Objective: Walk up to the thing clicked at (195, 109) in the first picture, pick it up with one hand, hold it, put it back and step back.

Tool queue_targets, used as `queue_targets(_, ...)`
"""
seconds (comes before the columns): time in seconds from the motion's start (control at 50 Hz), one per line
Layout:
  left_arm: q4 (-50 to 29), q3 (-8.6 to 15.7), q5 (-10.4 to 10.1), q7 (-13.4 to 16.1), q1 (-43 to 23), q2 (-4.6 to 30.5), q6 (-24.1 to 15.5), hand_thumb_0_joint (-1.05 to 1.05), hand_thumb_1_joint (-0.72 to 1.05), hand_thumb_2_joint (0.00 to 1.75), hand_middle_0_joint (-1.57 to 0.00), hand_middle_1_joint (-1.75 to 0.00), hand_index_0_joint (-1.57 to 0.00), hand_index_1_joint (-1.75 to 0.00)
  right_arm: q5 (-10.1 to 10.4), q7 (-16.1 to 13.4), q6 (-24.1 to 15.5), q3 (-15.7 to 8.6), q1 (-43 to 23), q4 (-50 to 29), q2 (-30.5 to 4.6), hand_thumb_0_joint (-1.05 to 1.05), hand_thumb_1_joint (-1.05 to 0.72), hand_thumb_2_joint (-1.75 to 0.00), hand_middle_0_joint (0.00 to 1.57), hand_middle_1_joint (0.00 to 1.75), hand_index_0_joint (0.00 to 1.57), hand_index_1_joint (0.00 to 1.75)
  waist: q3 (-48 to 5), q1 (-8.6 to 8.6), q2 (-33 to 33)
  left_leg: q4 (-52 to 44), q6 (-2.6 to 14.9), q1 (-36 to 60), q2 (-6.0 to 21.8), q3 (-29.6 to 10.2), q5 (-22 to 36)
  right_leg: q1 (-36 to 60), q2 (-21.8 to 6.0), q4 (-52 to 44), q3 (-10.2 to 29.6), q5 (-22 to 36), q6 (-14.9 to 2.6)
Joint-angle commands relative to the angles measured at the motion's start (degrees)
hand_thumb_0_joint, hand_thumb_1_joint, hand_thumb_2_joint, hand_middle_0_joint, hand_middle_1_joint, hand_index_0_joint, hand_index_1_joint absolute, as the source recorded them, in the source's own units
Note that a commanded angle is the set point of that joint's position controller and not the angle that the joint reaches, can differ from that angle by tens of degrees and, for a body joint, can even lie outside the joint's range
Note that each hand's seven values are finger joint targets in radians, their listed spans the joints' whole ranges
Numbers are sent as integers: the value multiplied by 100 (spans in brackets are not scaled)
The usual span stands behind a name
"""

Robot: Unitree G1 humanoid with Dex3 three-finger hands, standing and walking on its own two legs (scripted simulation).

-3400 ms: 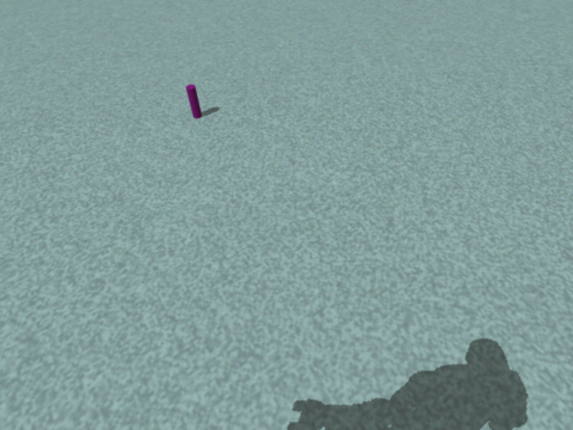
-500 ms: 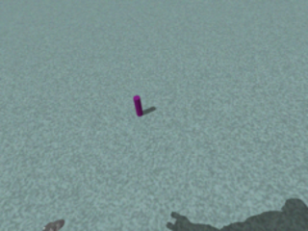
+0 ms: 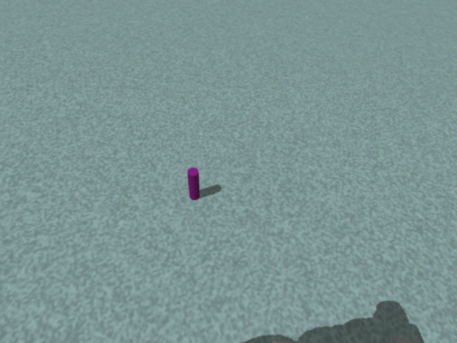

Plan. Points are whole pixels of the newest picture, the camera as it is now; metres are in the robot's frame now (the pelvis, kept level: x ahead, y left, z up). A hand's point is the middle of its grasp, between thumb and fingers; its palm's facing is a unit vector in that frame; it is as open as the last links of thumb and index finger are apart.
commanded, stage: walk up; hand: left
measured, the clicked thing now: (193, 184) +0.95 +0.17 -0.67
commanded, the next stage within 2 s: none
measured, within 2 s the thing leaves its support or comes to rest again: neither
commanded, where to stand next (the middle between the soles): +0.59 -0.04 m, yaw +1 degrees
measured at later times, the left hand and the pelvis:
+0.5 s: hand (129, 288) +0.25 +0.21 -0.11, palm faces -0.01 -0.92 -0.40, open 7.4 cm; pelvis +0.20 -0.06 +0.01, yaw +0 degrees
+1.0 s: hand (143, 215) +0.44 +0.23 -0.14, palm faces -0.06 -0.94 -0.34, open 7.4 cm; pelvis +0.37 -0.04 +0.00, yaw +1 degrees
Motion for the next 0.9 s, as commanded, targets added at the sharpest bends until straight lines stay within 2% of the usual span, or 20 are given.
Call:
queue_targets(0.0,-364,331,60,-59,111,1031,-122,0,90,90,-20,-30,-20,-30,-35,-112,-106,-511,279,-320,-1714,0,-90,-90,20,30,20,30,-70,-123,1290,-1819,1127,263,1459,-1287,-546,-553,-442,-954,23,419,231)
queue_targets(0.08,-473,377,85,-171,-330,961,-139,0,90,90,-20,-30,-20,-30,-32,-65,-102,-544,180,-342,-1828,0,-90,-90,20,30,20,30,-20,-147,1351,-1874,1059,190,1336,-1095,-1422,-298,-436,-1956,-151,1072,204)
queue_targets(0.16,-402,401,89,-160,-477,927,-209,0,90,90,-20,-30,-20,-30,-18,-57,-26,-527,99,-361,-1794,0,-90,-90,20,30,20,30,-159,-81,1118,-1304,907,254,1265,-901,-829,349,-197,-2679,-411,1147,129)
queue_targets(0.2,-218,467,114,-90,20,1008,-281,0,90,90,-20,-30,-20,-30,-29,-76,28,-452,8,-385,-1632,0,-90,-90,20,30,20,30,-392,262,721,-266,688,-95,1079,-585,-274,1472,6,-3005,-558,1233,66)
queue_targets(0.22,-77,561,121,-19,493,1213,-334,0,90,90,-20,-30,-20,-30,-44,-82,40,-344,247,-374,-1359,0,-90,-90,20,30,20,30,-706,452,26,896,539,-522,739,-292,-45,2427,34,-3223,-368,741,-26)
queue_targets(0.24,-52,728,148,70,975,1746,-386,0,90,90,-20,-30,-20,-30,-25,-79,26,-180,469,-472,-881,0,-90,-90,20,30,20,30,-842,643,-1526,2662,215,-1557,101,124,-921,3010,-1159,-4076,1522,-555,-336)
queue_targets(0.26,-145,738,74,93,970,2094,-383,0,90,90,-20,-30,-20,-30,-5,-112,74,-263,268,-470,-1248,0,-90,-90,20,30,20,30,-693,688,-1429,3426,70,-2532,-303,-261,-1912,3072,-2186,-4894,3624,-1115,-1032)
queue_targets(0.28,-293,666,14,108,641,1948,-366,0,90,90,-20,-30,-20,-30,-47,-165,130,-346,40,-342,-1555,0,-90,-90,20,30,20,30,-316,570,-468,3749,39,-2445,77,-909,-1764,2380,-2288,-4804,3492,-993,-1267)
queue_targets(0.3,-378,616,-46,130,278,1751,-353,0,90,90,-20,-30,-20,-30,24,-153,150,-360,179,-202,-1553,0,-90,-90,20,30,20,30,-141,392,-207,3698,38,-2330,254,-1124,-1289,2122,-1954,-4727,2652,-707,-1169)
queue_targets(0.38,-544,483,-5,153,-58,1363,-381,0,90,90,-20,-30,-20,-30,-18,-32,180,-352,640,125,-1364,0,-90,-90,20,30,20,30,-190,77,-531,2725,-69,-1616,340,-843,-662,1518,-1265,-4609,901,910,-978)
queue_targets(0.46,-691,527,58,147,17,1419,-402,0,90,90,-20,-30,-20,-30,-105,76,204,-355,149,-65,-1206,0,-90,-90,20,30,20,30,-100,206,-558,1580,-203,-1629,403,-604,-355,1543,-1365,-4686,579,853,-1145)
queue_targets(0.54,-782,490,57,126,55,1409,-377,0,90,90,-20,-30,-20,-30,-110,121,154,-384,-207,-178,-1156,0,-90,-90,20,30,20,30,-86,251,-291,779,-155,-914,295,-359,206,1178,-1236,-4494,239,652,-981)
queue_targets(0.6,-840,478,47,122,-215,1481,-326,0,90,90,-20,-30,-20,-30,-96,129,110,-445,25,-96,-1207,0,-90,-90,20,30,20,30,-69,-33,-92,359,-47,-55,173,-179,314,713,-1254,-4124,172,184,-884)
queue_targets(0.64,-838,354,67,129,-143,1242,-300,0,90,90,-20,-30,-20,-30,-116,46,56,-534,667,93,-1377,0,-90,-90,20,30,20,30,-387,-399,434,107,92,1143,-97,-129,-31,327,-942,-2846,-178,1201,-648)
queue_targets(0.66,-853,240,36,137,86,921,-288,0,90,90,-20,-30,-20,-30,-163,-38,11,-640,1288,199,-1698,0,-90,-90,20,30,20,30,-832,-649,1451,-494,379,1961,444,-1119,-933,-98,-524,-1043,-524,1536,-390)
queue_targets(0.68,-892,181,-36,120,285,574,-261,0,90,90,-20,-30,-20,-30,-178,-98,-31,-737,1425,17,-2204,0,-90,-90,20,30,20,30,-827,-606,2336,-1375,922,2534,1918,-3930,-1452,-1532,457,249,-505,-573,-10)
queue_targets(0.7,-753,306,-4,238,132,1203,-210,0,90,90,-20,-30,-20,-30,29,-94,-6,-792,1293,-51,-2319,0,-90,-90,20,30,20,30,-786,-607,1592,-1516,1532,2206,2389,-4504,-1316,-1612,136,726,74,-1040,-100)
queue_targets(0.72,-702,264,-3,258,-23,1288,-199,0,90,90,-20,-30,-20,-30,29,-126,20,-727,1007,-105,-2076,0,-90,-90,20,30,20,30,-463,-460,954,-1380,1468,1657,2182,-3721,-718,-1541,-25,924,378,-753,-88)
queue_targets(0.78,-451,281,-45,191,271,1112,-160,0,90,90,-20,-30,-20,-30,17,-181,-22,-489,553,-217,-1617,0,-90,-90,20,30,20,30,-111,-101,1147,-1291,993,710,1493,-1868,697,-872,-338,52,402,-30,-33)
queue_targets(0.88,-529,314,77,7,-10,927,-103,0,90,90,-20,-30,-20,-30,-56,-144,-31,-516,456,-369,-1729,0,-90,-90,20,30,20,30,-119,-192,1382,-1505,1251,531,1402,-1391,-116,-613,-386,-1226,-103,320,187)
